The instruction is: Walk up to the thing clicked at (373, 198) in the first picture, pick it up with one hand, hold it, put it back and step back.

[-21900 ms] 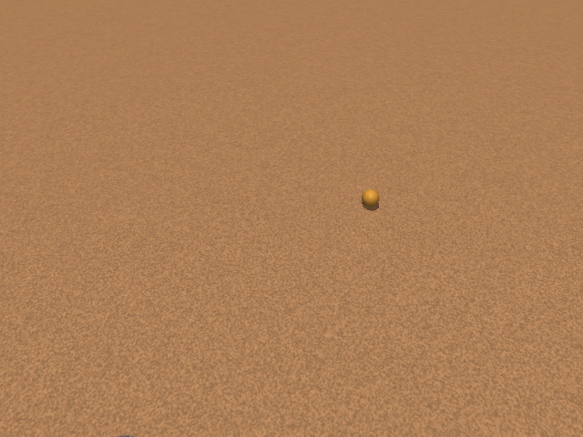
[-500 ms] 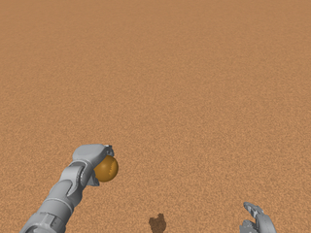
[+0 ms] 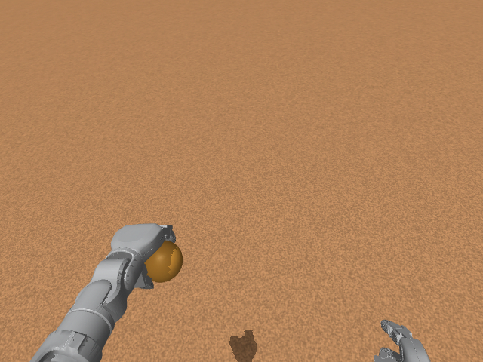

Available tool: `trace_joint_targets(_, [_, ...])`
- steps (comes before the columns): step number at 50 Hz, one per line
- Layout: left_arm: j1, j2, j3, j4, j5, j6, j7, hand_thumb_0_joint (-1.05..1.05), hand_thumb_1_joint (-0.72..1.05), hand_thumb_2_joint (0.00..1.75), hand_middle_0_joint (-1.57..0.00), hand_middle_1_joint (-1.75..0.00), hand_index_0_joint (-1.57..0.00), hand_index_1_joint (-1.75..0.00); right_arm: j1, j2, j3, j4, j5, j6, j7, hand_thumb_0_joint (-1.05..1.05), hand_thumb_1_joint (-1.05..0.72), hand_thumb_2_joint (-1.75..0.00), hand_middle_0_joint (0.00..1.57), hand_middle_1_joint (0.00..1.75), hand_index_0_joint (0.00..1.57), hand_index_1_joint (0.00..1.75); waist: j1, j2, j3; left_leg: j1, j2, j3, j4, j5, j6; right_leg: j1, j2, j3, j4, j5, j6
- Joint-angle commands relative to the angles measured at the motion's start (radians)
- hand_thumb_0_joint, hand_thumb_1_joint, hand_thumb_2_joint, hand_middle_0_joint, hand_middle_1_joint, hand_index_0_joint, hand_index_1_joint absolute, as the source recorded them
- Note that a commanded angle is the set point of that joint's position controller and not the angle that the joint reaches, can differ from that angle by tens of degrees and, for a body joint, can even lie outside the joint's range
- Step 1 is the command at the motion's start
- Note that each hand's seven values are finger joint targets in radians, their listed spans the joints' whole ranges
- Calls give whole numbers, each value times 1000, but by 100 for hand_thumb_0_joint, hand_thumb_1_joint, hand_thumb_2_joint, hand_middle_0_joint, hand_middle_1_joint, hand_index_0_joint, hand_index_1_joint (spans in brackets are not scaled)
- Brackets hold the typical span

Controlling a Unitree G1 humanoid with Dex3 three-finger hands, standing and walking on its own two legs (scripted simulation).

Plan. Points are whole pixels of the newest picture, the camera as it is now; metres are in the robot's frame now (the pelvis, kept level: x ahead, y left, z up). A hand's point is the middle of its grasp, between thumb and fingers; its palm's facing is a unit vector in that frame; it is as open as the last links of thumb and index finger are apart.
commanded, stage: crouch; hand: left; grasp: from above
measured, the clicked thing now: (162, 260) +0.31 +0.20 -0.06
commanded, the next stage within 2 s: none
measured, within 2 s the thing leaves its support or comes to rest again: neither
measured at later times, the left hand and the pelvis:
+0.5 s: hand (159, 285) +0.29 +0.22 -0.15, palm faces -0.46 +0.03 -0.89, open 10.5 cm; pelvis -0.02 +0.00 -0.04, yaw +1 degrees
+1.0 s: hand (189, 304) +0.33 +0.21 -0.40, palm faces -0.47 +0.02 -0.88, open 10.5 cm; pelvis -0.07 +0.00 -0.25, yaw +0 degrees
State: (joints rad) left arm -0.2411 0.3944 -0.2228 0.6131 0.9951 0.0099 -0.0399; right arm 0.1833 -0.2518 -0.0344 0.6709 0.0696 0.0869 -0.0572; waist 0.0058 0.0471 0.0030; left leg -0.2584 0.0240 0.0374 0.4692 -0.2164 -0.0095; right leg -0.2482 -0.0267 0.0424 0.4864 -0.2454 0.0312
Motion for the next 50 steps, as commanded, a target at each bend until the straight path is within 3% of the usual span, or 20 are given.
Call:
trace_joint_targets(1, [-347,222,125,-171,3,3,50,0,53,80,-102,-61,-99,-65,-89,-126,-39,-134,-6,-44,-8,0,-91,-91,20,30,20,30,10,-20,-241,134,-33,9,-48,175,17,22,50,-39,-79,156,-35])
trace_joint_targets(2, [-343,203,113,-175,-7,1,50,0,59,83,-101,-67,-101,-68,-88,-125,-39,-137,-6,-45,-7,0,-91,-91,20,30,20,30,3,-32,-242,137,-33,10,-46,167,18,22,51,-37,-80,150,-33])
trace_joint_targets(3, [-324,187,106,-166,-10,2,49,0,53,80,-93,-63,-93,-64,-85,-124,-42,-136,-5,-46,-5,0,-88,-90,20,30,20,30,4,-38,-248,140,-32,9,-48,175,17,25,52,-38,-76,158,-35])
trace_joint_targets(9, [-257,151,82,-92,5,-19,72,0,52,79,-102,-61,-98,-65,-68,-124,-43,-134,-7,-39,-2,0,-90,-91,20,30,20,30,-11,-91,-198,96,-37,10,-32,159,21,-12,49,-40,-70,148,-31])
trace_joint_targets(12, [-269,165,105,-11,30,-41,124,0,51,76,-99,-60,-96,-64,-64,-123,-44,-122,-15,-33,0,0,-90,-91,20,30,20,30,-19,-106,-171,48,-40,7,-7,124,20,-54,45,-42,-53,114,-31])
trace_joint_targets(13, [-296,145,91,-10,37,-51,146,0,52,75,-100,-61,-97,-64,-57,-123,-46,-118,-19,-32,3,0,-90,-91,20,30,20,30,-31,-102,-179,36,-43,8,11,117,20,-80,42,-38,-37,114,-30])
trace_joint_targets(15, [-350,177,119,24,62,-63,199,0,52,77,-101,-59,-98,-63,-43,-128,-52,-100,-28,-32,6,0,-90,-91,20,30,20,30,-31,-65,-215,3,-44,9,60,112,15,-122,40,-39,6,108,-32])
trace_joint_targets(21, [-476,101,76,195,138,-68,348,0,58,79,-105,-62,-102,-65,28,-142,-82,-44,-59,-46,33,0,-91,-91,20,30,20,30,-85,-50,-330,-199,-32,-3,321,67,1,-386,44,-49,240,80,-36])
trace_joint_targets(23, [-509,113,93,245,167,-66,390,0,61,81,-106,-64,-104,-67,50,-143,-89,-37,-69,-56,40,0,-91,-91,20,30,20,30,-86,-22,-406,-297,-30,-5,427,47,2,-469,42,-46,338,63,-40])
trace_joint_targets(27, [-575,97,101,330,182,-47,456,0,68,84,-110,-67,-109,-69,84,-154,-99,-25,-80,-73,41,0,-91,-91,20,30,20,30,-98,13,-518,-451,-23,-15,580,36,8,-624,52,-59,500,43,-48])
trace_joint_targets(29, [-586,107,108,400,182,-37,471,0,70,84,-112,-66,-110,-68,94,-157,-102,-12,-85,-82,37,0,-91,-91,20,30,20,30,-106,21,-528,-547,-24,-19,648,1,11,-718,53,-67,569,8,-53])
trace_joint_targets(32, [-608,151,140,454,184,-23,486,0,70,81,-111,-65,-110,-66,104,-164,-107,-3,-98,-94,35,0,-91,-91,20,30,20,30,-89,24,-590,-676,-21,-39,739,-61,11,-832,54,-80,686,-50,-59])
trace_joint_targets(34, [-638,156,158,431,171,-14,493,0,71,87,-114,-65,-111,-68,107,-166,-106,-6,-107,-100,34,0,-91,-91,20,30,20,30,-87,55,-672,-719,-16,-51,795,-85,13,-896,53,-83,756,-71,-59])
trace_joint_targets(37, [-699,145,145,418,168,-4,488,0,73,86,-114,-65,-112,-68,108,-164,-108,1,-112,-109,30,0,-90,-91,20,30,20,30,-117,63,-743,-805,-16,-56,871,-123,17,-959,53,-89,839,-91,-61])
trace_joint_targets(38, [-716,167,163,398,162,-5,486,0,72,88,-114,-66,-112,-69,116,-165,-108,1,-113,-110,30,0,-91,-91,20,30,20,30,-109,60,-765,-816,-15,-56,892,-127,20,-968,52,-89,860,-96,-62])
trace_joint_targets(40, [-690,136,156,461,159,2,478,0,71,89,-114,-67,-111,-70,117,-163,-107,13,-121,-115,32,0,-91,-91,20,30,20,30,-129,32,-754,-894,-15,-57,943,-152,24,-1019,53,-92,903,-112,-60])
trace_joint_targets(45, [-810,188,175,454,158,-22,471,0,69,89,-111,-67,-109,-70,122,-171,-99,13,-132,-125,34,0,-90,-91,20,30,20,30,-156,58,-745,-993,-13,-92,1017,-328,16,-1206,48,-106,996,-269,-68])
trace_joint_targets(46, [-765,173,172,527,167,-22,471,0,69,87,-111,-66,-109,-69,126,-178,-98,23,-136,-130,36,0,-90,-90,20,30,20,30,-164,36,-704,-1030,-14,-107,1033,-355,16,-1255,45,-112,1017,-293,-66])
trace_joint_targets(47, [-804,158,163,488,156,-33,474,0,69,85,-110,-65,-108,-67,118,-168,-95,15,-138,-135,40,0,-90,-90,20,30,20,30,-174,37,-722,-1048,-16,-107,1050,-384,19,-1273,48,-114,1028,-319,-66])
trace_joint_targets(50, [-855,220,185,488,169,-51,487,0,66,86,-109,-62,-107,-65,123,-178,-85,23,-140,-146,45,0,-90,-90,20,30,20,30,-179,57,-781,-1089,-19,-98,1112,-393,22,-1313,46,-112,1074,-329,-65])
